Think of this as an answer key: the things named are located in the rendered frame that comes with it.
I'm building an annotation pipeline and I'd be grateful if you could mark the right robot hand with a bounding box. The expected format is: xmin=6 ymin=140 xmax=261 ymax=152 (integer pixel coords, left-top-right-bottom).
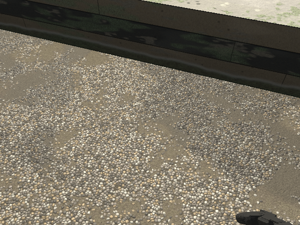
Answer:
xmin=236 ymin=210 xmax=292 ymax=225

